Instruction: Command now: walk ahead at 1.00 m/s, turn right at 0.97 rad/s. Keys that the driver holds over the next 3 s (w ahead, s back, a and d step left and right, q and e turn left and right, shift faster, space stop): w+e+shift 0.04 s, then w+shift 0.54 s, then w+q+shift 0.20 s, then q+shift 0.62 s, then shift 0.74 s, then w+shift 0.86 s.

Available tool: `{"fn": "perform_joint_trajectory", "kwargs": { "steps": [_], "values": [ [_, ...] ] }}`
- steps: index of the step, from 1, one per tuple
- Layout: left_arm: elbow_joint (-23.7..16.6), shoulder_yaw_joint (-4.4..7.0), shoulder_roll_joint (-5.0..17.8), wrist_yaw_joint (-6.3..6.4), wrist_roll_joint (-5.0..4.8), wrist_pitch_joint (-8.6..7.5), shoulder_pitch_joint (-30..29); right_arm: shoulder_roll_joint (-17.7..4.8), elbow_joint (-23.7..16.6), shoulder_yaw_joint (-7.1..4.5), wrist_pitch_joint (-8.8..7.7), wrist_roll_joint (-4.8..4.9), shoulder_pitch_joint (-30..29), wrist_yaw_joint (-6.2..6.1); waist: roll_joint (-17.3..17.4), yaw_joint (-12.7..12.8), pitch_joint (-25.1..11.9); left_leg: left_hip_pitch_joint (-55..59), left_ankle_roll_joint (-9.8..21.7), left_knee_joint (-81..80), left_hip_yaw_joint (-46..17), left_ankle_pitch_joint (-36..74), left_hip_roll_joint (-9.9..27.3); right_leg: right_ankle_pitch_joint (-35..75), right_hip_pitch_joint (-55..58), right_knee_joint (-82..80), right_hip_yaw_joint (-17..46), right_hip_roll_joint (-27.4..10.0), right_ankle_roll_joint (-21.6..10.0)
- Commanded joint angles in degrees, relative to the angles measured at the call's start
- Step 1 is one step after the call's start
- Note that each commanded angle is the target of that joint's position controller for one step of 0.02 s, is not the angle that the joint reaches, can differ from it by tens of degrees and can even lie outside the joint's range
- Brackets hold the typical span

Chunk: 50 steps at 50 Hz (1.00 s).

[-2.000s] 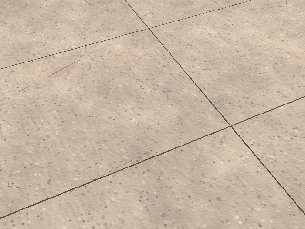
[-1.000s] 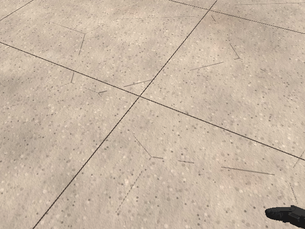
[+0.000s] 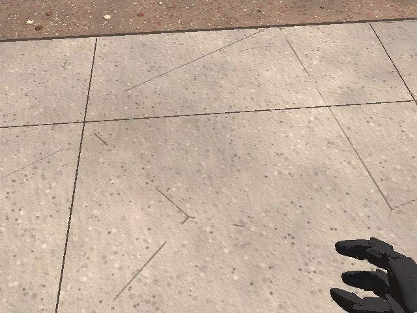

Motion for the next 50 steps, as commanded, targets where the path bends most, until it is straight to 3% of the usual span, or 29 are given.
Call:
{"fn": "perform_joint_trajectory", "kwargs": {
  "steps": [1,2,3,4,6,10,13,18,21,22,23,24,25,26,27,28,30,34,36,40,42,43,44,45,46,47,48,49,50],
  "values": [
    [-5.0,2.53,11.4,0.11,0.73,-1.25,-8.5,-13.5,3.2,-5.95,-1.03,0.02,25.5,-2.37,-1.3,-18.7,-14.7,43.4,2.0,1.9,1.6,-10.6,-1.2,48.0,-19.6,28.2,3.8,-6.3,0.4],
    [-7.2,-0.04,2.0,0.44,1.31,-1.98,-10.0,-17.1,5.4,-7.21,-1.25,-1.64,37.7,-3.50,10.2,-21.3,-21.6,56.4,2.5,0.5,-13.2,-31.4,13.5,10.0,-30.6,48.3,-1.0,-2.7,0.0],
    [-10.9,-1.95,-2.0,0.11,-1.89,-1.82,-0.9,-21.7,4.5,-8.21,-0.92,-2.91,29.6,-2.80,29.8,-11.3,-26.9,60.3,9.0,-15.5,-50.3,-44.7,25.3,-4.9,-45.8,60.4,-7.1,0.4,1.6],
    [-7.9,-1.92,2.9,0.73,0.40,-0.58,-4.9,-14.2,2.7,-7.58,-0.51,-2.31,21.9,-2.19,14.9,-11.8,-16.6,51.3,10.5,-17.3,-46.6,-53.2,21.3,2.8,-50.7,62.6,-8.5,-5.6,1.0],
    [-8.3,-1.68,3.8,-0.79,2.06,0.12,-11.6,-7.6,4.7,-6.07,-0.41,-1.99,19.4,-1.35,2.5,-11.4,-6.2,37.7,9.6,-15.6,-25.7,-32.5,15.0,9.6,-48.1,56.5,-10.6,-9.3,2.0],
    [-11.7,-3.49,-0.6,-2.67,2.73,1.73,-16.1,-4.9,11.5,-5.12,-2.63,-0.26,25.0,-0.20,5.3,-8.5,-0.3,29.7,9.0,-19.1,-11.2,-14.5,10.8,8.9,-48.5,49.2,-8.5,-10.9,3.2],
    [-15.4,-4.24,0.4,-3.15,2.78,1.60,-23.5,-6.8,12.9,-5.44,-3.38,0.12,25.3,0.23,4.5,-8.0,3.3,27.5,9.6,-23.8,-2.2,-5.0,9.7,16.0,-50.6,39.0,-10.1,-10.6,4.1],
    [-17.5,-5.68,-0.2,-4.53,2.03,0.76,-32.0,-10.0,15.9,-5.72,-3.34,0.73,29.3,0.44,2.9,-9.2,6.5,26.1,8.8,-30.8,9.1,15.8,8.5,25.7,-35.0,18.3,-21.0,-8.7,1.5],
    [-15.0,-4.60,2.5,-2.70,3.15,0.57,-24.6,-14.2,18.0,-6.18,-2.23,0.61,31.8,-0.69,7.8,-4.1,-1.5,36.4,7.8,-12.4,12.3,55.3,10.1,16.6,-23.5,15.9,-24.2,-3.3,-1.4],
    [-11.4,-3.56,4.2,-1.83,3.11,0.58,-13.3,-15.2,18.0,-6.31,-1.40,0.61,30.7,-1.24,8.7,1.5,-7.5,34.6,7.3,1.3,12.6,58.6,10.3,14.5,-11.7,14.3,-23.2,-2.2,-2.7],
    [-7.9,-2.17,6.9,-0.77,3.53,0.58,-2.6,-14.6,17.2,-6.09,-1.03,0.88,29.0,-1.48,7.6,6.6,-12.3,25.4,6.7,18.4,12.7,48.3,8.3,13.6,2.8,11.9,-18.8,-5.5,-4.1],
    [-6.6,-0.64,12.0,0.44,4.27,0.61,0.6,-6.6,14.7,-4.54,-1.03,0.68,32.0,-0.60,-4.9,2.0,-18.9,8.0,6.1,41.4,11.5,-3.0,1.3,-2.6,18.0,11.0,1.3,-21.0,-6.0],
    [-7.5,0.10,14.1,0.74,3.13,0.87,0.7,-6.4,12.2,-4.54,-1.49,1.80,33.6,-0.29,-10.8,-0.3,-27.4,-4.5,6.1,56.1,2.4,-26.4,-5.7,-6.6,23.9,1.3,30.0,-31.4,-10.3],
    [-6.4,0.06,11.1,0.84,2.12,0.78,-2.0,-9.8,10.5,-5.36,-1.67,1.46,24.8,-0.71,-3.1,0.0,-17.6,-11.5,7.0,55.8,-0.2,-20.0,-1.9,-1.8,18.3,-1.7,23.2,-27.2,-8.9],
    [-4.9,-0.42,8.6,0.93,1.66,0.23,-4.1,-7.8,9.7,-4.68,-2.05,1.52,22.2,-0.47,-1.9,-2.4,-7.9,-11.9,6.6,51.5,1.0,-16.3,0.0,6.8,8.1,-3.3,14.7,-25.4,-8.5],
    [-4.3,-0.84,6.1,0.76,1.86,-0.40,-6.2,-6.5,10.3,-4.29,-1.75,0.88,21.9,-0.21,1.1,-5.2,-3.4,-8.9,6.2,46.9,1.0,-15.7,1.9,11.9,-0.3,-4.9,9.3,-22.8,-7.1],
    [-3.7,-1.96,2.6,0.94,1.82,-1.29,-8.5,-4.5,11.8,-3.87,0.35,-0.24,26.1,0.84,-1.3,-10.1,-1.6,-1.5,4.9,41.9,0.2,-16.0,3.4,13.1,-11.3,-8.7,1.9,-20.3,-5.6],
    [-1.3,-2.03,1.9,0.19,0.97,-3.55,-6.2,-3.0,8.4,-3.68,1.85,0.09,14.3,2.02,-1.9,-9.0,6.8,-7.6,4.3,31.0,1.0,-7.2,3.7,21.7,-16.6,-16.8,-10.8,-17.6,-2.6],
    [-1.0,-2.51,0.9,-0.23,0.85,-4.33,-6.7,-2.5,7.1,-3.26,1.29,0.65,10.1,2.60,-1.4,-9.0,7.0,-3.6,5.2,21.3,4.7,2.8,2.0,33.7,-18.0,-17.4,-19.6,-14.1,0.3],
    [0.4,-2.60,3.4,0.59,0.19,-5.69,-4.0,-2.0,6.4,-2.56,0.64,0.69,5.8,3.83,0.1,-8.4,6.9,4.3,8.7,8.2,11.7,15.6,-1.8,59.5,-10.7,-17.6,-26.2,-16.7,4.4],
    [0.2,-2.00,6.2,2.47,0.60,-4.57,-2.9,-4.4,8.5,-3.24,0.28,-0.66,10.5,3.82,-2.1,-10.1,1.3,10.0,9.2,4.7,16.1,11.9,-8.4,79.8,-2.4,-4.2,-27.8,-16.3,7.0],
    [-0.3,-1.67,7.5,3.38,0.97,-3.58,-3.8,-6.2,10.8,-4.03,0.19,-1.13,18.7,3.67,-3.0,-13.8,-3.7,18.9,9.7,4.3,16.3,9.5,-11.4,85.6,-2.7,9.0,-27.9,-16.8,8.3],
    [-1.2,-1.38,8.6,3.86,1.15,-2.79,-6.2,-8.4,14.2,-5.22,0.24,-1.38,30.4,3.11,-4.0,-19.0,-9.4,31.2,11.3,4.5,13.2,9.4,-11.7,84.0,-7.1,25.2,-27.1,-17.4,9.2],
    [-1.5,-1.00,8.7,3.48,0.65,-2.50,-8.6,-10.4,16.0,-6.55,0.46,-1.22,37.0,1.76,-1.1,-22.7,-11.0,38.5,14.3,-0.1,7.7,13.5,-7.6,58.1,-14.2,47.3,-28.3,-12.3,10.5],
    [-5.8,-3.88,-0.8,2.08,3.18,-3.43,-5.1,-16.6,11.8,-7.57,0.31,2.87,31.3,1.22,22.4,-14.6,-13.6,58.3,19.7,9.3,-12.4,43.9,4.9,-10.3,-41.3,73.6,-20.6,-2.1,14.7],
    [-8.1,-4.25,1.9,0.94,-0.48,-4.73,-0.1,-18.9,8.6,-8.32,-0.27,0.04,28.1,1.13,13.3,-13.7,-32.8,68.6,31.6,-0.4,-38.9,29.3,17.5,-10.2,-49.2,84.2,-5.7,-1.6,14.9],
    [-9.9,-3.48,7.1,0.91,-1.08,-5.13,-6.6,-17.2,4.6,-9.14,0.14,0.84,23.2,0.82,0.7,-15.0,-29.8,60.2,28.4,-6.5,-38.6,14.3,14.3,-3.8,-46.6,76.5,-4.2,-5.2,11.8],
    [-12.1,-3.33,5.9,1.18,-1.27,-4.85,-11.0,-14.4,4.0,-8.48,0.12,2.24,18.2,0.76,-5.9,-10.7,-15.7,46.0,26.0,-10.8,-33.8,6.8,10.9,-2.1,-48.9,69.4,-6.5,-6.7,10.7],
    [-11.6,-3.15,5.6,1.73,-0.28,-4.03,-11.6,-11.9,2.9,-7.65,0.04,2.90,14.5,0.75,-10.1,-7.6,-9.3,34.5,24.4,-12.8,-30.2,8.6,9.0,-1.3,-46.4,65.2,-7.7,-8.9,10.9]
  ]
}}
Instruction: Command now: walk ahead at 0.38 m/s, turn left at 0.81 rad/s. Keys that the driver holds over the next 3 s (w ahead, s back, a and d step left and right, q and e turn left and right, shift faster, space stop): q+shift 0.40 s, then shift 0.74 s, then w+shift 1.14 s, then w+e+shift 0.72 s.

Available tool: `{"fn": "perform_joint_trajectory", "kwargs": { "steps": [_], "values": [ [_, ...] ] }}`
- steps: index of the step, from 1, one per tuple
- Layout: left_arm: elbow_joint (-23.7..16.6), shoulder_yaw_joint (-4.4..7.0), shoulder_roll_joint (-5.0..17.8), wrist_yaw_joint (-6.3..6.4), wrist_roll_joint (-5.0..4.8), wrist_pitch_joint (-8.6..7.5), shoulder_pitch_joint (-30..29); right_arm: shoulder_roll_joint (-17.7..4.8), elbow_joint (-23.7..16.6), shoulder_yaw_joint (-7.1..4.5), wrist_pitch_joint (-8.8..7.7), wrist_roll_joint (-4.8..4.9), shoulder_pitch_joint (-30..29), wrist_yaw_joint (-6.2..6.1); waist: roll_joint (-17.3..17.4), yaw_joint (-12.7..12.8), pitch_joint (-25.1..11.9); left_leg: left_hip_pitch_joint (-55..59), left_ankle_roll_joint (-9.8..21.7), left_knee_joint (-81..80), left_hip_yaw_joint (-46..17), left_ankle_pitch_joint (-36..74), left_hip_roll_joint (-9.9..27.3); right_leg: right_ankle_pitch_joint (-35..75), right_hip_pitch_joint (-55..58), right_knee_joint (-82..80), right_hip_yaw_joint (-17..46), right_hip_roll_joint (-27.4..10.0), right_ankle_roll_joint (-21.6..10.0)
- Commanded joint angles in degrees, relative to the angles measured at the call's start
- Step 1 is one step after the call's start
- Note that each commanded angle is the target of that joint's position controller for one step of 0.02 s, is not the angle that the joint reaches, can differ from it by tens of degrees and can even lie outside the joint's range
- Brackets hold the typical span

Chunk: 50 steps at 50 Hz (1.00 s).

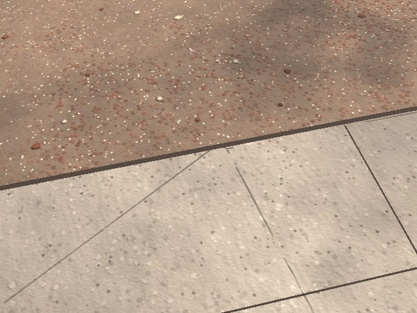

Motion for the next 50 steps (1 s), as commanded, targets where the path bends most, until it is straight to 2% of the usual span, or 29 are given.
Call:
{"fn": "perform_joint_trajectory", "kwargs": {
  "steps": [1,3,6,9,11,13,14,15,16,17,18,19,20,22,24,27,31,33,34,35,36,37,38,40,42,44,47,49,50],
  "values": [
    [-7.8,3.08,11.4,0.76,0.43,0.08,1.2,-9.1,-7.6,-3.13,-0.88,0.97,-1.1,-0.94,-10.7,3.3,-8.8,18.2,12.1,-17.7,-34.4,20.4,20.4,-0.1,-19.6,-1.9,4.3,-4.1,0.2],
    [-9.2,3.24,10.4,1.33,1.43,1.42,0.6,-7.4,-7.8,-2.92,-0.57,1.01,-2.1,-1.32,-7.3,4.7,-5.3,5.7,9.8,-17.6,-25.2,30.2,14.3,0.8,-13.2,-14.5,2.6,-5.1,1.5],
    [-11.1,2.18,6.1,2.19,1.37,1.95,-4.1,-9.3,-7.2,-4.13,1.54,1.69,-0.8,-3.41,-3.4,3.2,-11.0,4.3,5.0,-12.5,-19.7,38.7,8.1,12.0,-7.6,-33.6,-0.3,-0.4,3.4],
    [-12.5,2.49,6.4,1.91,0.15,2.51,-9.5,-9.3,-7.3,-4.81,4.39,3.02,0.4,-5.16,1.2,0.7,-15.5,7.9,-1.4,-8.5,-21.7,27.6,6.1,22.8,-4.5,-45.9,0.7,2.9,3.6],
    [-13.4,3.03,7.4,1.42,-0.08,2.48,-12.4,-8.1,-7.9,-4.77,5.30,2.67,0.6,-5.67,4.1,-0.3,-14.4,9.9,-3.3,-7.0,-25.9,16.9,6.0,25.1,-3.8,-52.3,2.8,3.3,3.3],
    [-12.6,4.09,9.0,1.03,0.01,1.95,-11.3,-6.2,-9.5,-4.48,5.40,1.74,-1.3,-5.66,6.5,0.9,-12.8,12.4,-3.9,-3.0,-30.0,9.2,6.4,27.3,-2.0,-58.3,5.5,1.5,2.2],
    [-11.2,4.52,9.2,0.98,0.28,1.43,-8.0,-5.0,-10.5,-4.10,5.33,1.68,-3.2,-5.39,5.9,2.8,-13.3,11.9,-4.9,2.4,-29.5,3.9,5.4,33.5,3.1,-64.0,5.7,-1.1,0.7],
    [-10.5,4.70,9.9,1.34,1.16,1.37,-5.3,-1.1,-10.8,-2.88,5.30,1.19,-0.5,-4.85,-1.3,2.0,-17.7,6.1,-7.2,15.1,-24.4,-16.5,2.1,41.1,15.3,-63.7,12.3,-10.9,-4.0],
    [-12.2,4.56,10.5,1.76,2.65,2.39,-4.4,0.6,-10.6,-2.24,5.00,0.52,5.5,-4.54,-10.9,-0.9,-19.9,-5.7,-9.9,26.3,-17.5,-37.4,-3.7,60.6,26.0,-59.0,24.9,-22.7,-12.1],
    [-11.3,5.65,12.6,1.89,2.24,3.18,-4.2,-5.0,-11.5,-3.15,4.35,1.36,11.6,-2.82,-20.8,-4.3,-25.6,-10.3,-12.0,37.0,-14.6,-34.8,2.8,48.0,26.9,-61.5,39.6,-33.7,-20.8],
    [-13.3,5.37,8.8,2.49,1.73,3.54,-7.2,-10.0,-9.3,-4.59,4.75,1.96,7.9,-2.61,-13.5,-1.0,-20.6,-11.5,-13.9,41.3,-12.7,-28.8,6.4,36.3,22.4,-62.5,33.5,-27.6,-19.9],
    [-13.6,4.63,6.6,2.87,1.72,4.32,-8.4,-11.6,-9.2,-5.28,5.70,2.08,3.7,-2.90,-7.8,0.3,-16.1,-12.4,-14.8,43.5,-11.2,-23.3,7.8,28.0,17.2,-62.5,23.8,-22.4,-16.4],
    [-14.2,4.44,6.7,3.00,1.59,5.02,-9.8,-10.8,-9.4,-5.22,6.67,1.91,2.6,-3.40,-5.0,0.1,-13.5,-11.1,-15.2,44.4,-10.0,-20.5,8.9,24.6,11.6,-63.9,18.9,-19.4,-14.4],
    [-12.9,4.97,8.7,3.04,1.98,5.70,-10.3,-6.6,-10.9,-3.76,6.86,1.36,0.4,-3.67,-5.2,0.0,-9.5,-7.4,-14.7,39.7,-6.8,-17.5,9.6,27.8,3.5,-66.2,11.9,-15.1,-14.0],
    [-11.5,5.31,8.9,2.72,2.08,6.10,-8.4,-3.3,-11.1,-2.64,6.13,1.32,0.6,-3.76,-7.3,0.3,-11.8,-4.7,-14.4,33.5,-5.2,-18.6,9.2,33.9,5.0,-66.2,8.5,-14.5,-15.5],
    [-10.5,5.85,9.6,2.02,1.05,6.45,-8.6,-2.8,-10.6,-1.98,5.62,0.82,0.0,-3.50,-9.3,0.6,-14.9,1.1,-13.6,23.2,-5.1,-18.0,10.5,36.1,6.3,-65.7,6.4,-16.3,-17.1],
    [-8.3,6.34,10.9,1.27,-0.22,6.85,-7.0,-3.8,-9.6,-2.07,5.80,0.69,0.0,-2.61,-12.4,1.3,-14.0,8.2,-11.5,8.7,-3.5,-15.1,9.9,27.8,5.9,-65.3,6.1,-17.5,-16.7],
    [-7.1,6.14,10.6,1.33,-1.15,7.12,-6.1,-3.1,-7.8,-2.15,5.72,0.41,2.7,-1.95,-11.9,-0.4,-13.0,15.6,-8.8,-4.8,-1.2,-7.8,8.2,24.6,2.7,-62.7,4.4,-16.3,-14.2],
    [-5.5,5.87,9.5,1.31,-1.55,7.09,-2.8,-4.0,-7.8,-2.30,5.71,0.07,3.3,-1.82,-10.2,-0.3,-12.2,20.6,-6.7,-9.8,-3.4,-5.0,9.1,19.6,-1.5,-60.5,2.7,-14.6,-10.6],
    [-5.7,4.78,5.8,0.89,-0.07,6.83,-1.4,-7.4,-8.3,-2.84,5.79,-0.60,4.1,-2.10,1.5,0.9,-12.7,26.7,-2.8,-14.1,-17.7,-1.0,20.2,7.3,-9.5,-48.8,-3.5,-9.2,-4.9],
    [-8.7,4.72,5.3,1.11,0.92,6.17,-5.2,-10.7,-8.6,-3.55,5.65,-2.04,1.3,-2.02,14.3,0.5,-10.1,18.2,6.1,-17.0,-29.2,1.3,31.5,-5.5,-15.9,-43.9,-6.2,-3.9,-1.8],
    [-8.7,5.89,9.3,1.49,0.86,6.16,-9.0,-7.9,-9.4,-2.93,4.60,-2.96,0.0,-2.27,9.0,-1.8,-8.4,14.5,7.3,-18.3,-28.2,-0.8,29.7,-5.2,-13.9,-34.9,-2.1,-5.9,-0.8],
    [-7.6,6.37,9.5,1.53,0.31,6.52,-7.7,-5.7,-8.8,-2.17,3.66,-2.87,-2.3,-2.45,7.4,0.0,-7.9,13.5,5.5,-17.8,-24.5,-0.4,27.2,-2.9,-13.7,-31.2,-1.5,-5.7,-0.5],
    [-4.7,6.59,8.7,2.04,0.90,7.49,-3.5,-3.9,-8.4,-1.70,2.66,-1.02,-5.9,-2.73,6.4,1.8,-7.8,14.2,2.2,-15.7,-19.1,5.1,23.2,2.0,-12.6,-28.5,-1.2,-6.3,1.0],
    [-4.0,5.96,6.5,1.88,0.46,7.55,-2.1,-1.8,-7.6,-0.99,2.62,-0.83,-6.6,-2.87,5.8,2.9,-8.7,13.4,1.5,-13.6,-14.9,13.8,20.5,4.0,-8.2,-29.8,-1.9,-6.1,2.0],
    [-4.4,4.91,4.5,1.55,0.07,7.28,-4.2,-1.7,-6.7,-1.15,2.98,-0.59,-5.0,-2.81,6.3,1.2,-9.3,15.8,1.8,-11.5,-14.2,16.3,19.7,3.7,-5.8,-37.7,-2.9,-6.1,2.0],
    [-4.4,4.52,4.7,1.10,-0.41,7.06,-4.8,-2.3,-5.2,-1.37,3.57,-0.19,-2.8,-2.98,6.5,0.3,-9.9,18.3,3.0,-9.6,-17.2,16.7,21.0,5.4,-1.1,-49.5,-3.8,-5.4,1.5],
    [-3.1,4.29,5.2,0.81,0.40,6.74,-2.7,-1.2,-3.9,-0.99,3.34,0.53,-1.7,-3.09,4.4,1.8,-9.6,15.7,-0.3,-9.3,-17.0,11.1,19.1,20.9,7.6,-62.5,-2.8,-5.8,-0.1],
    [-3.3,4.63,8.0,1.03,1.23,6.67,-2.1,-0.3,-3.5,-0.67,2.68,-0.27,-0.1,-2.97,0.6,0.7,-10.6,12.9,-3.2,-8.0,-15.5,5.3,16.9,31.9,12.6,-61.4,1.0,-9.6,-1.5]
  ]
}}
Over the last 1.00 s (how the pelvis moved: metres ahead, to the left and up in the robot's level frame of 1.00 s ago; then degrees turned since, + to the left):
0.90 -0.08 -0.01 2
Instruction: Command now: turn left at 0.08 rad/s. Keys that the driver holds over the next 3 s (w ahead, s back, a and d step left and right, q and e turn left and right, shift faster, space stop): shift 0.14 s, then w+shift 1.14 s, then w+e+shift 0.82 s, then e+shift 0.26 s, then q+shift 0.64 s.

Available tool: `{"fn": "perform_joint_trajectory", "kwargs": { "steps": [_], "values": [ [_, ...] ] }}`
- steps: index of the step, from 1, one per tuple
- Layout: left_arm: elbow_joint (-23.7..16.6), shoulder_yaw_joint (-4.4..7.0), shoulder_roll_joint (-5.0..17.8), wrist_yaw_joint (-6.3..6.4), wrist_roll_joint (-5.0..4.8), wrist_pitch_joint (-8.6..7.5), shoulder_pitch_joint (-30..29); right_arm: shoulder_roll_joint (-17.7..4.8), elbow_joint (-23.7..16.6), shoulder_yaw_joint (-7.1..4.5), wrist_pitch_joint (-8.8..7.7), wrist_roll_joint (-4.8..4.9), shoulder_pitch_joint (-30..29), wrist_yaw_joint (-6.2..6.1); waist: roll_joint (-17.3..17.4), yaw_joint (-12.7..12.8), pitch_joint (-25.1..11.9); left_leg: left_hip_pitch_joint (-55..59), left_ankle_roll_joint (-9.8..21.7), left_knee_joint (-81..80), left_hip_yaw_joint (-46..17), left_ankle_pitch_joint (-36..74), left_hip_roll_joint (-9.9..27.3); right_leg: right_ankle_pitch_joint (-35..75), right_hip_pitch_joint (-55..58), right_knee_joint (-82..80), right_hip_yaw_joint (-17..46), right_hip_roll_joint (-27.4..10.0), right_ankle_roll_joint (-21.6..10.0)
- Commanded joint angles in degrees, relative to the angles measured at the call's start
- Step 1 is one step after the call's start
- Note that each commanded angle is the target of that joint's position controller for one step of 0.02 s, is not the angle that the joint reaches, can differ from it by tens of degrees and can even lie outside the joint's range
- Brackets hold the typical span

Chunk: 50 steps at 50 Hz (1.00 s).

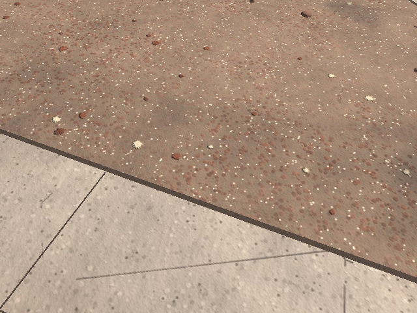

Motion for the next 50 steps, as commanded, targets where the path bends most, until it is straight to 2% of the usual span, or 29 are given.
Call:
{"fn": "perform_joint_trajectory", "kwargs": {
  "steps": [1,3,6,7,8,10,11,13,14,17,18,19,20,21,22,23,26,29,33,35,37,38,39,40,41,42,43,46,50],
  "values": [
    [-2.1,2.23,10.8,0.04,0.51,-0.89,0.1,-6.9,-1.9,-2.04,-1.89,-0.52,5.1,0.30,-4.5,-4.1,-4.6,0.0,2.5,-6.5,-6.2,9.9,5.6,20.4,8.1,-2.7,3.1,-4.0,-4.0],
    [-2.1,1.06,5.2,-0.57,0.54,-1.30,-0.6,-8.1,-1.4,-2.35,-1.81,-0.64,-0.3,0.20,-2.2,-0.4,-3.0,2.5,-0.1,-4.6,-3.7,6.1,3.9,10.4,3.0,-4.3,2.8,-2.5,-4.7],
    [-1.4,0.63,4.4,-0.27,0.62,-2.07,-1.4,-6.3,-0.9,-2.29,-0.67,-0.51,-0.7,-0.41,-2.2,-0.6,-1.1,2.5,0.3,-4.3,-3.8,7.7,4.0,8.1,1.0,-5.0,2.4,-1.9,-3.8],
    [-1.0,0.53,4.2,-0.17,0.61,-2.20,-1.0,-6.2,-0.5,-2.38,-0.54,-0.47,-0.4,-0.51,-1.7,-0.6,-0.9,2.7,0.4,-4.3,-3.8,7.6,4.1,7.4,0.6,-5.0,2.2,-1.7,-3.6],
    [0.0,0.67,4.4,-0.04,0.40,-2.02,1.0,-6.1,0.6,-2.54,-0.32,-0.26,1.5,-0.63,-1.5,-0.3,-2.8,2.8,0.8,-3.7,-2.2,-4.0,2.5,-4.8,1.0,-5.4,1.5,-0.7,-4.3],
    [0.3,1.58,7.3,0.19,-0.83,-1.99,3.8,-8.0,0.5,-3.50,-0.80,0.88,2.0,-0.49,-2.2,0.5,3.4,-6.0,2.2,-1.3,-2.0,-25.2,2.0,-30.7,-2.9,-8.3,6.4,-2.8,-8.0],
    [0.2,1.84,8.4,0.27,-1.33,-2.71,5.1,-7.5,-0.6,-3.46,-2.01,1.74,0.7,-0.26,-4.2,1.1,6.2,-10.6,2.7,0.8,-1.9,-25.0,2.8,-36.0,-2.5,-12.0,12.7,-6.7,-10.6],
    [0.2,2.71,10.6,0.23,-1.98,-4.19,4.0,-5.1,-1.2,-3.14,-4.64,2.52,-1.4,0.44,-10.4,0.3,7.8,-11.6,2.2,8.3,3.4,-7.2,2.7,-34.4,-1.1,-21.0,24.8,-15.9,-15.3],
    [0.0,2.77,10.4,0.23,-2.06,-4.49,3.5,-5.7,-0.9,-3.43,-5.37,2.16,-1.1,0.71,-10.1,0.0,7.1,-9.7,2.9,10.0,2.4,-6.3,4.2,-31.5,-2.6,-22.2,25.7,-17.1,-15.8],
    [-2.7,1.78,7.7,-0.84,-2.80,-4.50,-3.9,-4.0,3.5,-3.53,-6.36,2.03,9.5,1.33,-7.9,-6.2,4.9,9.0,4.4,-2.3,7.4,-3.7,1.5,-23.4,-11.8,-16.6,12.2,-9.5,-11.4],
    [-3.6,1.38,6.2,-0.82,-2.35,-4.65,-5.2,-5.3,6.3,-4.25,-6.55,1.35,15.0,1.32,-4.7,-8.1,3.4,16.7,3.8,-3.2,7.3,-1.3,0.8,-19.6,-15.8,-9.2,7.3,-5.9,-9.7],
    [-3.8,1.46,4.5,-1.90,2.27,-3.78,-6.8,-9.7,8.1,-4.86,-6.18,-3.37,25.3,1.58,10.7,-12.9,0.7,29.7,5.6,-15.5,-8.8,-15.8,9.8,-16.5,-26.6,10.9,-0.8,1.7,-8.2],
    [-8.6,0.72,1.6,-2.44,2.26,-4.11,-10.5,-15.9,8.0,-6.34,-5.92,-3.84,28.1,1.80,22.4,-12.7,2.2,32.4,11.9,-24.3,-36.8,-29.4,24.2,-15.1,-41.4,24.5,-3.0,5.9,-7.6],
    [-9.0,1.14,3.8,-2.54,2.95,-4.00,-12.6,-12.5,7.1,-5.42,-5.37,-3.55,24.0,1.43,10.4,-10.6,5.5,28.1,13.8,-24.3,-39.2,-30.6,26.3,-10.0,-44.9,30.9,3.2,0.9,-8.6],
    [-8.3,1.32,4.0,-3.17,2.27,-4.11,-11.8,-11.1,6.0,-4.84,-5.39,-2.79,20.0,1.31,5.1,-7.7,6.0,25.5,12.4,-22.8,-33.3,-27.5,24.1,-4.1,-44.6,32.5,3.4,-1.2,-8.4],
    [-7.1,1.28,4.1,-3.85,2.06,-4.32,-8.7,-10.8,5.4,-4.64,-5.57,-2.51,17.7,1.34,4.0,-5.5,3.8,23.7,10.6,-23.4,-27.9,-24.5,21.4,-1.1,-40.9,31.9,2.4,-2.4,-7.8],
    [-6.5,1.14,3.8,-5.44,2.51,-3.35,-8.3,-8.2,6.4,-3.37,-6.46,-1.47,17.2,1.08,6.7,-3.8,4.9,17.4,9.1,-28.2,-17.7,-15.5,16.5,4.4,-35.2,29.1,-0.7,-2.9,-5.2],
    [-8.4,0.26,2.8,-5.84,2.08,-2.68,-13.5,-8.3,8.1,-3.32,-6.87,-0.94,18.9,1.12,6.4,-4.1,7.5,15.1,8.7,-30.1,-10.0,-4.7,14.2,10.1,-32.3,19.5,-3.1,-2.3,-3.9],
    [-10.4,-0.22,3.0,-5.87,1.51,-2.52,-18.9,-9.9,10.4,-3.43,-7.14,-0.68,21.1,1.21,7.1,-5.0,9.4,15.2,8.3,-33.1,-4.2,8.5,16.1,12.8,-22.9,8.8,-6.6,-1.3,-6.2],
    [-10.6,-0.05,3.6,-5.21,1.81,-2.47,-18.0,-10.8,11.5,-3.39,-6.87,-0.58,21.1,1.17,7.3,-3.7,8.9,18.0,7.5,-28.7,-0.8,25.7,16.6,9.0,-17.9,5.7,-8.7,0.8,-8.5],
    [-8.4,1.02,5.4,-3.86,2.05,-2.64,-8.9,-13.3,12.9,-3.75,-6.48,-0.80,21.2,0.75,9.1,1.3,2.1,19.4,6.4,-13.3,2.5,56.8,17.0,3.6,-4.4,5.8,-10.8,5.6,-10.9],
    [-4.3,2.07,7.2,-2.99,2.10,-2.93,3.7,-14.4,13.0,-4.02,-6.00,-0.81,19.8,0.37,8.2,7.5,-4.2,14.3,5.3,0.8,4.6,60.5,15.5,2.6,10.5,4.1,-10.9,7.4,-11.9],
    [-0.7,3.48,10.9,-2.01,3.00,-3.43,16.1,-13.1,11.9,-3.64,-5.87,-1.07,18.1,0.17,4.6,13.1,-10.6,-0.5,4.8,20.2,4.9,45.3,12.3,-5.3,28.7,4.7,-2.5,0.5,-12.9],
    [0.2,4.58,18.1,-1.62,4.23,-4.06,19.6,-2.3,8.2,-1.32,-6.36,0.11,20.5,1.23,-15.2,8.8,-17.9,-19.5,3.3,43.0,2.2,-6.4,1.9,-35.7,40.2,-7.0,29.1,-17.5,-16.2],
    [0.1,4.16,15.7,-2.09,2.55,-4.07,16.6,-6.7,7.7,-2.31,-7.32,0.20,17.5,1.37,-12.5,8.6,-18.2,-25.1,5.4,50.1,-7.7,-8.3,-0.4,-43.5,35.1,-19.7,49.0,-19.0,-16.4],
    [0.6,3.39,12.1,-2.06,2.59,-4.09,10.3,-8.9,6.2,-3.06,-7.25,0.27,12.0,1.35,-7.3,4.8,-5.8,-30.1,5.9,51.4,-5.2,-2.2,3.9,-35.5,27.1,-18.4,38.8,-17.6,-15.4],
    [0.7,2.66,8.6,-2.28,2.21,-4.65,7.8,-8.4,6.1,-2.54,-7.50,-0.10,10.1,1.65,-0.9,3.4,-2.1,-27.6,5.7,47.7,-3.7,2.7,6.9,-24.0,18.7,-18.1,29.7,-15.6,-15.6],
    [2.9,1.05,3.9,-2.32,1.62,-6.07,5.9,-4.5,6.4,-1.45,-5.36,-2.28,11.2,3.04,-2.4,-2.6,1.5,-19.6,3.6,40.7,-3.3,3.7,10.4,-15.7,3.7,-22.2,17.4,-10.0,-14.1],
    [5.7,1.00,4.5,-2.55,0.53,-7.72,11.2,-4.6,1.9,-0.77,-3.95,-2.14,-1.0,3.89,0.1,-1.7,9.1,-29.8,1.3,31.3,0.4,11.5,12.3,-5.0,2.3,-28.7,9.5,-7.6,-15.1]
  ]
}}
Over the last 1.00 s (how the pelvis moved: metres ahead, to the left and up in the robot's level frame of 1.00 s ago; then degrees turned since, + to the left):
0.22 -0.04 0.02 33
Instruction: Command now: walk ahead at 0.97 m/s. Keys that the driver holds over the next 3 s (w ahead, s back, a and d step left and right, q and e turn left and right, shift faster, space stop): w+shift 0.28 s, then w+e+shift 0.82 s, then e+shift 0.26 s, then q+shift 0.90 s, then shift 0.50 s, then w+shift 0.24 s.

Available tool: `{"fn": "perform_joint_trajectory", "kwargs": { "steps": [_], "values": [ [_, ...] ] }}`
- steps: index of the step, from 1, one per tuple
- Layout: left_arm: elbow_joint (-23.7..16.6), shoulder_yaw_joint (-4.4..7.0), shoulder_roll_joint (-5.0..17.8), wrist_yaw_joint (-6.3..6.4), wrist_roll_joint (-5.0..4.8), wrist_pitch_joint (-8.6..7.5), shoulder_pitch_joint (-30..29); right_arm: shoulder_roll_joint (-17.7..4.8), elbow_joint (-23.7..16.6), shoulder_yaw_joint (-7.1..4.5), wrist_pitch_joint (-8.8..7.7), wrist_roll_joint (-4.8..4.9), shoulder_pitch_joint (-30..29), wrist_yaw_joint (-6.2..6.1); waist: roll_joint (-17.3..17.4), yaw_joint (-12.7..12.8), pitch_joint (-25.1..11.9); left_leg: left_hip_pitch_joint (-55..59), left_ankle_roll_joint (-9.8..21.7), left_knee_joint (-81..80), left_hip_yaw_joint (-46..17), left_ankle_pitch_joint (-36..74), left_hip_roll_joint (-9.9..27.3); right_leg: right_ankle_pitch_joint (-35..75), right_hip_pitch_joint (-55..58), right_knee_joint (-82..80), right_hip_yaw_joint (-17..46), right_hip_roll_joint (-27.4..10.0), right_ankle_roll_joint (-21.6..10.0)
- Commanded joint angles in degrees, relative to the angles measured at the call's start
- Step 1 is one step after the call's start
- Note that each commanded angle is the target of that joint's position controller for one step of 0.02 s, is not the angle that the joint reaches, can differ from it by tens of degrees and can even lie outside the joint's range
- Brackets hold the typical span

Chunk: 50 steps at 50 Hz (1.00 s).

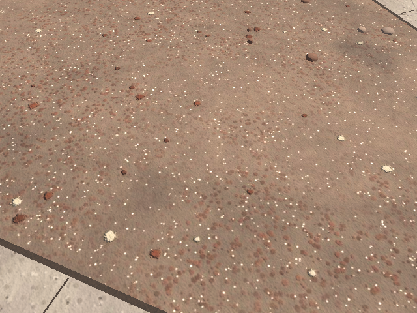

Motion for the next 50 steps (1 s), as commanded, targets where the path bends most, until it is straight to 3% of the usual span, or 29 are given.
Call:
{"fn": "perform_joint_trajectory", "kwargs": {
  "steps": [1,5,8,10,11,12,13,14,15,16,17,18,20,22,24,28,31,33,34,35,36,37,38,39,40,41,44,47,50],
  "values": [
    [-3.3,0.31,4.3,-0.29,-0.67,-2.41,-2.1,-2.0,-5.5,0.43,0.24,-0.05,-6.8,0.63,-2.6,-1.7,10.0,-8.9,-1.5,-9.1,1.2,7.7,2.5,-0.8,-5.8,-20.1,14.1,-14.1,-6.8],
    [-1.3,0.05,5.6,0.12,-1.81,-3.58,2.5,-0.7,-8.3,1.74,-0.45,0.79,-15.4,1.62,-2.1,0.1,10.7,4.3,0.2,-28.3,6.5,21.3,-1.0,20.3,-5.4,-25.1,7.1,-13.1,-4.8],
    [0.4,-0.03,7.9,0.70,-1.44,-3.23,4.5,-2.2,-8.6,1.56,-0.48,0.89,-16.9,0.78,-3.2,0.0,8.2,6.3,2.2,-34.5,9.1,19.3,-5.1,45.7,9.0,-20.6,4.0,-14.4,-3.5],
    [1.4,0.32,10.7,1.65,-0.09,-2.13,5.0,-4.4,-7.9,0.81,-0.32,0.73,-12.5,-0.31,-7.6,-2.9,2.2,11.8,3.6,-34.4,10.3,9.4,-9.8,70.0,16.9,-8.6,3.3,-16.3,-2.4],
    [1.8,0.63,12.0,2.28,0.84,-1.18,4.6,-6.6,-6.0,-0.09,-0.26,0.79,-4.8,-1.02,-9.4,-6.8,-2.4,19.5,4.7,-34.3,9.2,4.2,-11.3,75.5,17.9,2.0,3.2,-17.3,-2.1],
    [1.7,0.93,12.7,2.70,1.42,-0.13,2.8,-8.8,-2.0,-1.21,-0.19,0.82,7.4,-1.88,-9.5,-12.3,-8.0,31.6,5.8,-36.5,8.8,1.2,-11.6,72.8,14.7,17.2,2.2,-16.9,-1.8],
    [0.6,0.41,10.1,2.64,1.68,0.02,1.9,-12.4,0.7,-2.61,-0.06,-0.28,18.6,-2.92,-7.4,-16.1,-14.2,47.9,7.5,-33.4,0.6,-9.3,-3.6,56.6,1.8,36.2,2.3,-14.7,-2.2],
    [-2.3,-1.95,-0.7,0.58,-1.27,-0.66,8.9,-17.8,0.8,-4.36,-0.43,-2.03,18.7,-3.10,12.2,-7.9,-21.4,66.9,16.5,-38.7,-33.3,-27.7,15.2,-0.6,-25.8,62.2,4.8,-3.5,0.3],
    [-2.6,-0.87,5.2,1.01,-1.91,-1.75,3.2,-13.4,0.6,-3.99,-0.31,-0.46,16.5,-2.14,5.7,-10.2,-22.4,64.6,14.6,-49.9,-46.8,-32.3,15.2,-8.3,-32.5,66.7,12.4,-2.3,-1.9],
    [-4.8,-0.56,6.1,1.43,-2.42,-1.91,-4.1,-10.8,1.1,-3.45,-0.99,-0.44,10.4,-2.08,2.0,-7.7,-9.4,54.1,11.8,-51.3,-33.9,-24.9,13.2,-1.1,-36.2,64.1,11.9,-6.5,-2.5],
    [-4.9,-0.99,5.3,1.25,-1.99,-1.91,-5.6,-7.3,1.5,-2.78,-1.66,-0.54,7.8,-1.84,-3.6,-5.8,-4.5,44.7,10.3,-52.9,-26.8,-17.3,11.9,1.7,-33.8,60.1,11.5,-8.8,-2.7],
    [-4.5,-1.11,4.2,0.80,-1.44,-1.14,-5.9,-5.4,2.2,-2.25,-2.18,-0.73,6.4,-2.03,-4.4,-3.6,-0.8,37.5,8.1,-54.5,-20.3,-13.1,9.9,2.3,-31.3,57.6,11.9,-10.5,-2.6],
    [-4.2,-1.47,1.7,-0.52,0.05,1.18,-4.2,-1.3,4.3,-0.80,-3.18,-0.02,7.4,-2.02,-1.7,-0.3,2.2,28.7,4.3,-57.5,-10.5,-8.7,6.6,2.9,-26.8,54.3,12.2,-12.5,-1.6],
    [-6.2,-1.80,0.9,-1.56,0.42,2.83,-7.8,-3.4,5.3,-1.25,-4.37,1.33,7.3,-1.86,0.5,1.0,5.6,25.6,3.3,-61.7,-4.9,-7.0,6.7,5.1,-31.1,52.0,10.9,-14.0,-0.2],
    [-8.9,-2.03,1.1,-1.97,-0.07,3.18,-14.9,-3.0,5.7,-1.00,-5.05,1.14,8.1,-1.48,-0.2,0.1,8.8,23.7,1.0,-63.5,4.4,3.1,3.3,11.8,-33.4,45.5,7.9,-13.5,0.2],
    [-12.2,-2.83,0.9,-3.04,-0.71,2.35,-24.3,-4.2,6.5,-0.61,-5.76,1.59,11.2,-2.08,-1.9,-1.5,10.5,27.2,-1.8,-65.0,15.2,24.3,0.4,23.3,-29.8,26.9,-0.7,-10.2,-1.5],
    [-12.5,-2.77,2.4,-3.35,-0.24,1.94,-24.9,-7.4,6.6,-0.68,-5.21,1.91,13.9,-3.76,1.1,-0.6,7.8,38.9,-4.2,-58.0,17.9,58.0,3.1,24.4,-26.1,19.5,-6.3,-4.9,-4.1],
    [-10.2,-1.77,5.4,-2.84,-0.37,1.90,-17.6,-10.6,5.4,-1.54,-3.12,1.21,13.4,-5.40,4.1,3.8,1.6,44.3,-4.7,-46.0,17.7,72.5,4.6,18.8,-17.5,17.9,-7.6,-0.3,-5.4],
    [-7.7,-0.61,8.0,-2.57,-0.44,1.92,-7.6,-12.3,4.3,-2.12,-1.88,0.62,11.1,-5.89,5.0,9.2,-3.5,43.0,-4.2,-33.2,17.0,77.0,5.6,15.6,-7.2,18.6,-6.8,1.6,-6.5],
    [-3.7,1.03,10.5,-1.79,-0.49,2.04,6.0,-13.5,2.9,-2.63,-0.87,-0.02,7.4,-5.90,5.1,15.3,-9.0,37.6,-3.2,-15.7,15.1,73.2,6.4,11.3,5.8,17.9,-2.5,1.3,-8.9],
    [-2.2,2.68,12.4,-0.39,-1.02,2.46,10.1,-12.6,2.9,-2.93,-0.59,-0.17,5.4,-4.80,0.1,16.4,-8.6,27.6,-2.6,6.4,15.1,37.3,0.1,5.5,13.6,14.0,4.0,-1.6,-11.1],
    [-2.5,3.78,16.7,0.25,-0.63,3.33,4.5,-3.1,-1.2,-0.58,-2.01,-0.84,5.9,-3.63,-15.9,7.1,-5.2,3.1,-4.5,27.8,10.7,-19.0,-9.4,17.2,22.4,17.6,22.2,-10.8,-15.9],
    [-4.7,4.69,19.9,0.27,0.31,3.88,2.1,-3.2,-7.2,0.35,-3.43,1.46,6.0,-3.28,-15.2,5.3,-16.0,-11.6,-4.9,33.8,-1.7,-19.1,-10.0,-1.8,32.6,2.6,48.1,-18.8,-25.9],
    [-5.6,4.35,15.9,0.75,0.34,3.78,0.6,-5.9,-7.4,0.58,-4.72,0.71,1.7,-3.24,-3.1,5.7,-9.8,-14.7,-3.7,27.4,-4.4,-13.6,-6.3,-10.7,26.9,-6.8,52.5,-20.1,-22.6],
    [-4.8,3.48,12.2,0.97,0.15,3.56,-1.3,-6.7,-7.3,0.46,-5.10,0.66,0.4,-2.99,2.9,2.6,-2.3,-12.2,-3.6,20.2,-4.3,-9.7,-3.8,-9.5,16.3,-8.8,47.9,-18.5,-19.3],
    [-4.5,2.97,10.8,1.05,-0.19,2.91,-2.6,-6.0,-7.4,0.73,-4.61,-0.44,-0.5,-3.04,5.0,-0.1,1.1,-8.5,-4.5,16.3,-4.2,-10.0,-2.5,-3.2,7.7,-8.8,43.5,-16.3,-17.9],
    [-5.6,1.95,9.5,1.41,-1.17,0.38,-5.3,-4.6,-8.4,1.51,-0.84,-2.23,-0.8,-2.43,4.7,-4.2,4.5,0.4,-8.0,3.9,-2.9,-11.9,1.2,4.7,-9.8,-10.2,32.5,-9.6,-16.2],
    [-6.3,2.49,10.9,1.09,-1.09,-0.71,-4.2,-3.2,-13.5,2.67,-0.38,-1.17,-11.7,-1.49,1.2,-1.2,7.4,5.4,-9.1,-14.5,1.0,1.5,0.6,13.8,-16.8,-12.1,26.6,-4.5,-13.8],
    [-5.9,3.40,12.1,0.24,-1.77,-0.56,-0.6,-2.9,-15.3,3.08,-0.67,0.42,-15.9,-1.27,-2.8,3.1,4.3,10.6,-7.4,-27.6,2.5,15.3,-3.0,25.5,-10.9,-10.2,26.1,-3.9,-10.0]
  ]
}}
Over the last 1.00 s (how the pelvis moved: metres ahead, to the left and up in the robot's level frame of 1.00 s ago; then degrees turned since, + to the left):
0.43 -0.07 0.01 0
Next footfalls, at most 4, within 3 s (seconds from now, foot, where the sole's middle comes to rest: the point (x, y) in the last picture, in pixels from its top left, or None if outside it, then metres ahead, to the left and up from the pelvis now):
0.26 left None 0.46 0.10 -0.78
0.72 right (247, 215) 0.89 -0.09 -0.78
1.14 left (252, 129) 1.36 -0.13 -0.78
1.52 right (329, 133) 1.34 -0.48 -0.78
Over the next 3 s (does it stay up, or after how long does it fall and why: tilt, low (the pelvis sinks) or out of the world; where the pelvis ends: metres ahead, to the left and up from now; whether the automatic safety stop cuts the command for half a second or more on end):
stays up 1.48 -0.36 0.01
